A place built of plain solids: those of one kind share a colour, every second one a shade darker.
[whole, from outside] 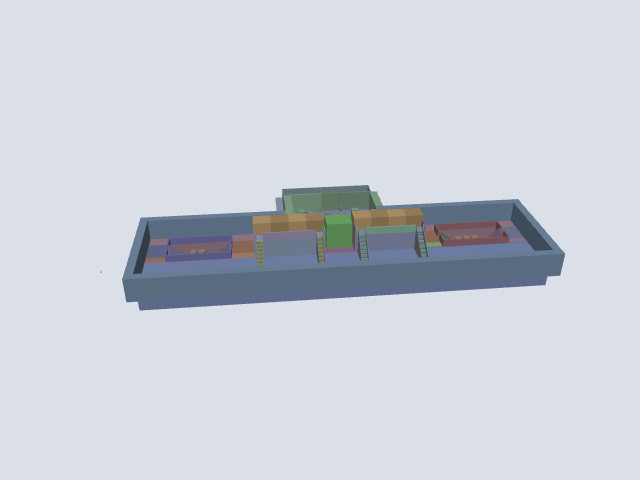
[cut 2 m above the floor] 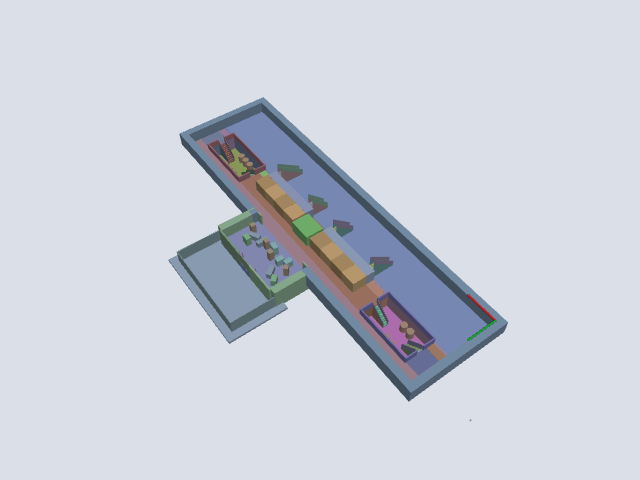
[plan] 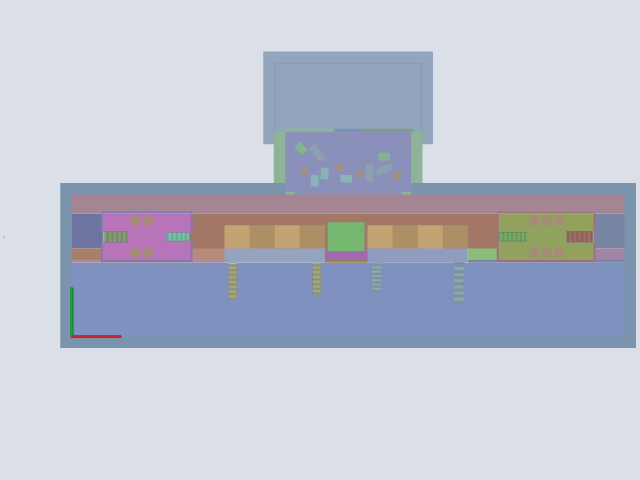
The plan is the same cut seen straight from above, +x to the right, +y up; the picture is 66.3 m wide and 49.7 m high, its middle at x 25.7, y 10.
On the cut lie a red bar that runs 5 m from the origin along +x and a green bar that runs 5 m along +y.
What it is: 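A newspaper printing works; a press hall with its printing units in a row, railed galleries along them reached by steep steel stairs, a reel room sunk beside the press with a steep flight down at each end, and a mailroom with shut dock doors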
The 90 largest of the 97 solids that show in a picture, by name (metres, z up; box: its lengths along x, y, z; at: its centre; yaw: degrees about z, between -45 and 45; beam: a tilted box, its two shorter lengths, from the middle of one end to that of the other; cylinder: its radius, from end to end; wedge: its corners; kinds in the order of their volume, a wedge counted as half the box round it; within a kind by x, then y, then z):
{
 "floor_hall0a_floorboards_1": {"box": [57.22, 7.62, 2.71], "at": [28.62, 3.82, -1.36]},
 "wall_brick_1": {"box": [1.2, 17.1, 3.6], "at": [-0.59, 7.36, 1.4]},
 "wall_brick_2": {"box": [23.3, 1.2, 3.6], "at": [10.46, 15.31, 1.4]},
 "wall_brick_3": {"box": [59.62, 1.2, 3.6], "at": [28.62, -0.59, 1.4]},
 "wall_brick_4": {"box": [23.32, 1.2, 3.6], "at": [46.77, 15.31, 1.4]},
 "wall_brick_5": {"box": [1.2, 17.1, 3.6], "at": [57.83, 7.36, 1.4]},
 "floor_hall3b_floorboards_1": {"box": [31.9, 3.6, 2.71], "at": [28.26, 10.93, -1.36]},
 "floor_hall4a_floorboards_1": {"box": [57.22, 1.98, 2.71], "at": [28.62, 13.72, -1.36]},
 "press_unit_metal_1": {"box": [2.6, 2.4, 4.85], "at": [17.11, 10.33, 2.38]},
 "press_unit_metal_2": {"box": [2.6, 2.4, 4.85], "at": [19.71, 10.33, 2.38]},
 "press_unit_metal_3": {"box": [2.6, 2.4, 4.85], "at": [22.31, 10.33, 2.38]},
 "press_unit_metal_4": {"box": [2.6, 2.4, 4.85], "at": [24.91, 10.33, 2.38]},
 "press_unit_metal_5": {"box": [2.6, 2.4, 4.85], "at": [31.91, 10.33, 2.38]},
 "press_unit_metal_6": {"box": [2.6, 2.4, 4.85], "at": [34.51, 10.33, 2.38]},
 "press_unit_metal_7": {"box": [2.6, 2.4, 4.85], "at": [37.11, 10.33, 2.38]},
 "press_unit_metal_8": {"box": [2.6, 2.4, 4.85], "at": [39.71, 10.33, 2.38]},
 "floor_bay_concrete_1": {"box": [13.0, 6.5, 1.55], "at": [28.61, 17.96, -0.78]},
 "wall_concrete_1": {"box": [1.2, 6.5, 4.75], "at": [21.51, 17.96, 0.82]},
 "wall_concrete_2": {"box": [5.35, 0.3, 4.75], "at": [24.49, 21.36, 0.82]},
 "wall_concrete_3": {"box": [5.35, 0.3, 4.75], "at": [32.74, 21.36, 0.82]},
 "wall_concrete_4": {"box": [1.0, 0.25, 3.6], "at": [34.61, 14.84, 1.4]},
 "wall_concrete_5": {"box": [1.2, 6.5, 4.75], "at": [35.71, 17.96, 0.82]},
 "yard_yard_gravel_1": {"box": [17.6, 9.6, 0.4], "at": [28.61, 24.71, -1.35]},
 "floor_galws_metal_1": {"box": [10.4, 1.5, 3.3], "at": [21.01, 8.38, 1.25]},
 "floor_galxs_metal_1": {"box": [10.4, 1.5, 3.3], "at": [35.81, 8.38, 1.25]},
 "press_folder_metal_1": {"box": [3.8, 3.0, 4.25], "at": [28.41, 10.33, 2.08]},
 "floor_hall3c_floorboards_1": {"box": [3.2, 3.6, 2.71], "at": [55.63, 10.93, -1.36]},
 "floor_hall3a_floorboards_1": {"box": [3.2, 3.6, 2.58], "at": [1.61, 10.93, -1.29]},
 "floor_reelx_concrete_1": {"box": [9.82, 4.8, 0.4], "at": [49.12, 10.33, -2.51]},
 "floor_reelw_concrete_1": {"box": [9.1, 4.8, 0.4], "at": [7.76, 10.33, -2.38]},
 "floor_hall1c_floorboards_1": {"box": [16.22, 0.3, 2.71], "at": [49.12, 7.78, -1.36]},
 "reel_1": {"cylinder": 0.55, "from": [6.6, 8.68, -2.23], "to": [6.6, 8.68, -0.93]},
 "reel_2": {"cylinder": 0.55, "from": [6.6, 11.98, -2.23], "to": [6.6, 11.98, -0.93]},
 "reel_3": {"cylinder": 0.55, "from": [7.9, 8.68, -2.23], "to": [7.9, 8.68, -0.93]},
 "reel_4": {"cylinder": 0.55, "from": [7.9, 11.98, -2.23], "to": [7.9, 11.98, -0.93]},
 "reel_5": {"cylinder": 0.55, "from": [47.86, 8.68, -2.36], "to": [47.86, 8.68, -1.06]},
 "reel_6": {"cylinder": 0.55, "from": [47.86, 11.98, -2.36], "to": [47.86, 11.98, -1.06]},
 "reel_7": {"cylinder": 0.55, "from": [49.16, 8.68, -2.36], "to": [49.16, 8.68, -1.06]},
 "reel_8": {"cylinder": 0.55, "from": [49.16, 11.98, -2.36], "to": [49.16, 11.98, -1.06]},
 "reel_9": {"cylinder": 0.55, "from": [50.46, 8.68, -2.36], "to": [50.46, 8.68, -1.06]},
 "reel_10": {"cylinder": 0.55, "from": [50.46, 11.98, -2.36], "to": [50.46, 11.98, -1.06]},
 "floor_hall1a_floorboards_1": {"box": [15.8, 0.3, 2.58], "at": [7.91, 7.78, -1.29]},
 "floor_hall2b_floorboards_1": {"box": [3.5, 1.2, 2.58], "at": [14.06, 8.53, -1.29]},
 "floor_hall2d_floorboards_1": {"box": [3.2, 1.2, 2.71], "at": [42.61, 8.53, -1.36]},
 "floor_hall2e_floorboards_1": {"box": [3.2, 1.2, 2.71], "at": [55.63, 8.53, -1.36]},
 "floor_hall2a_floorboards_1": {"box": [3.2, 1.2, 2.58], "at": [1.61, 8.53, -1.29]},
 "fence_metal_1": {"box": [0.12, 7.24, 2.6], "at": [21.05, 24.71, -0.25]},
 "fence_metal_2": {"box": [15.24, 0.12, 2.6], "at": [28.61, 28.27, -0.25]},
 "fence_metal_3": {"box": [0.12, 7.24, 2.6], "at": [36.17, 24.71, -0.25]},
 "rail_reelx_1": {"box": [0.2, 1.93, 1.1], "at": [44.11, 8.9, 0.55]},
 "rail_reelx_2": {"box": [0.2, 1.93, 1.1], "at": [44.11, 11.77, 0.55]},
 "rail_reelx_3": {"box": [10.22, 0.2, 1.1], "at": [49.12, 7.83, 0.55]},
 "rail_reelx_4": {"box": [10.22, 0.2, 1.1], "at": [49.12, 12.83, 0.55]},
 "rail_reelx_5": {"box": [0.2, 1.81, 1.1], "at": [54.13, 8.84, 0.55]},
 "rail_reelx_6": {"box": [0.2, 1.81, 1.1], "at": [54.13, 11.82, 0.55]},
 "rail_reelw_1": {"box": [0.2, 1.82, 1.1], "at": [3.11, 8.84, 0.55]},
 "rail_reelw_2": {"box": [0.2, 1.82, 1.1], "at": [3.11, 11.82, 0.55]},
 "rail_reelw_3": {"box": [9.5, 0.2, 1.1], "at": [7.76, 7.83, 0.55]},
 "rail_reelw_4": {"box": [9.5, 0.2, 1.1], "at": [7.76, 12.83, 0.55]},
 "rail_reelw_5": {"box": [0.2, 1.94, 1.1], "at": [12.41, 8.9, 0.55]},
 "rail_reelw_6": {"box": [0.2, 1.94, 1.1], "at": [12.41, 11.76, 0.55]},
 "cage_bay_1": {"box": [0.8, 0.72, 1.67], "at": [24.07, 17.18, 0.83], "yaw": -44.0},
 "cage_bay_2": {"box": [0.72, 0.8, 1.65], "at": [27.76, 17.43, 0.83], "yaw": 5.3},
 "cage_bay_3": {"box": [0.8, 0.72, 1.73], "at": [29.85, 16.81, 0.87], "yaw": -3.9},
 "cage_bay_4": {"box": [0.72, 0.8, 1.67], "at": [33.7, 16.73, 0.84], "yaw": -4.6},
 "load_cartons_bay_1": {"box": [0.8, 1.2, 1.16], "at": [25.14, 16.14, 0.58], "yaw": 1.3},
 "load_cartons_bay_2": {"box": [0.8, 1.2, 1.19], "at": [26.17, 16.9, 0.6], "yaw": -3.4},
 "load_cartons_bay_3": {"box": [1.2, 0.8, 1.6], "at": [28.41, 16.34, 0.8], "yaw": -5.6},
 "bench_bay_1": {"box": [0.75, 1.8, 0.9], "at": [25.41, 19.0, 0.45], "yaw": 36.4},
 "bench_bay_2": {"box": [0.75, 1.8, 0.9], "at": [30.81, 16.94, 0.45], "yaw": -2.3},
 "bench_bay_3": {"box": [1.8, 0.75, 0.9], "at": [32.38, 17.29, 0.45], "yaw": 27.1},
 "rail_galws_1": {"wedge": [[16.21, 3.75, 0.25], [16.21, 3.75, 1.04], [16.21, 7.51, 3.01], [16.21, 7.51, 3.79], [16.26, 3.75, 0.25], [16.26, 3.75, 1.04], [16.26, 7.51, 3.01], [16.26, 7.51, 3.79]]},
 "rail_galws_2": {"wedge": [[17.08, 3.75, 0.25], [17.08, 3.75, 1.04], [17.08, 7.51, 3.01], [17.08, 7.51, 3.79], [17.13, 3.75, 0.25], [17.13, 3.75, 1.04], [17.13, 7.51, 3.01], [17.13, 7.51, 3.79]]},
 "rail_galws_3": {"box": [7.78, 0.2, 1.1], "at": [21.02, 7.73, 3.45]},
 "rail_galws_4": {"wedge": [[24.91, 4.3, 0.26], [24.91, 4.3, 1.09], [24.91, 7.51, 2.98], [24.91, 7.51, 3.81], [24.96, 4.3, 0.26], [24.96, 4.3, 1.09], [24.96, 7.51, 2.98], [24.96, 7.51, 3.81]]},
 "rail_galws_5": {"wedge": [[25.77, 4.3, 0.26], [25.77, 4.3, 1.09], [25.77, 7.51, 2.98], [25.77, 7.51, 3.81], [25.82, 4.3, 0.26], [25.82, 4.3, 1.09], [25.82, 7.51, 2.98], [25.82, 7.51, 3.81]]},
 "rail_galxs_1": {"wedge": [[31.01, 4.6, 0.26], [31.01, 4.6, 1.17], [31.01, 7.51, 3.0], [31.01, 7.51, 3.91], [31.06, 4.6, 0.26], [31.06, 4.6, 1.17], [31.06, 7.51, 3.0], [31.06, 7.51, 3.91]]},
 "rail_galxs_2": {"wedge": [[32.08, 4.6, 0.26], [32.08, 4.6, 1.17], [32.08, 7.51, 3.0], [32.08, 7.51, 3.91], [32.13, 4.6, 0.26], [32.13, 4.6, 1.17], [32.13, 7.51, 3.0], [32.13, 7.51, 3.91]]},
 "rail_galxs_3": {"box": [7.46, 0.2, 1.1], "at": [35.86, 7.73, 3.45]},
 "rail_galxs_4": {"wedge": [[39.59, 3.38, 0.27], [39.59, 3.38, 1.07], [39.59, 7.51, 2.97], [39.59, 7.51, 3.78], [39.64, 3.38, 0.27], [39.64, 3.38, 1.07], [39.64, 7.51, 2.97], [39.64, 7.51, 3.78]]},
 "rail_galxs_5": {"wedge": [[40.56, 3.38, 0.27], [40.56, 3.38, 1.07], [40.56, 7.51, 2.97], [40.56, 7.51, 3.78], [40.61, 3.38, 0.27], [40.61, 3.38, 1.07], [40.61, 7.51, 2.97], [40.61, 7.51, 3.78]]},
 "pallets_bay_1": {"box": [0.8, 1.2, 1.16], "at": [23.75, 19.48, 0.58], "yaw": 44.5},
 "pallets_bay_2": {"box": [1.2, 0.8, 1.46], "at": [32.35, 18.63, 0.73], "yaw": 0.3},
 "floor_hall2c_floorboards_1": {"box": [4.4, 1.2, 0.4], "at": [28.41, 8.53, -0.2]},
 "floor_sill_concrete_1": {"box": [2.9, 0.3, 1.55], "at": [28.61, 21.36, -0.78]},
 "shutter_metal_1": {"box": [2.9, 0.12, 3.3], "at": [28.61, 21.41, 1.65]},
 "wall_galws_1": {"wedge": [[16.21, 3.75, -0.05], [16.21, 3.75, 0.25], [16.21, 7.51, -0.05], [16.21, 7.51, 3.01], [16.26, 3.75, -0.05], [16.26, 3.75, 0.25], [16.26, 7.51, -0.05], [16.26, 7.51, 3.01]]},
 "wall_galws_2": {"wedge": [[24.91, 4.3, -0.05], [24.91, 4.3, 0.27], [24.91, 7.51, -0.05], [24.91, 7.51, 2.98], [24.96, 4.3, -0.05], [24.96, 4.3, 0.27], [24.96, 7.51, -0.05], [24.96, 7.51, 2.98]]},
 "floor_hall1b_floorboards_1": {"box": [4.4, 0.3, 0.4], "at": [28.41, 7.78, -0.2]},
 "wall_galxs_1": {"wedge": [[39.59, 3.38, -0.05], [39.59, 3.38, 0.27], [39.59, 7.51, -0.05], [39.59, 7.51, 2.98], [39.64, 3.38, -0.05], [39.64, 3.38, 0.27], [39.64, 7.51, -0.05], [39.64, 7.51, 2.98]]}
}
